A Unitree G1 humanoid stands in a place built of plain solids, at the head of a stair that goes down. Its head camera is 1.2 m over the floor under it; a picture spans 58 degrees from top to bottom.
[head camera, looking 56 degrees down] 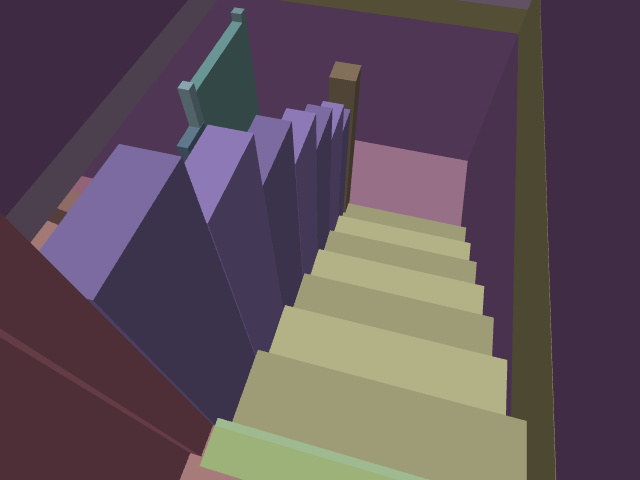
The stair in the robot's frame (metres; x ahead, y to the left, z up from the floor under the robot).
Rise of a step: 0.18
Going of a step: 0.25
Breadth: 0.85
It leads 15 degrees to the right of straight ahead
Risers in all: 8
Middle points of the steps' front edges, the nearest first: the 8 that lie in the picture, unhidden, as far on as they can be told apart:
0.14 -0.14 0.00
0.39 -0.21 -0.17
0.63 -0.27 -0.35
0.88 -0.34 -0.53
1.12 -0.40 -0.70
1.37 -0.47 -0.88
1.61 -0.53 -1.06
1.86 -0.60 -1.23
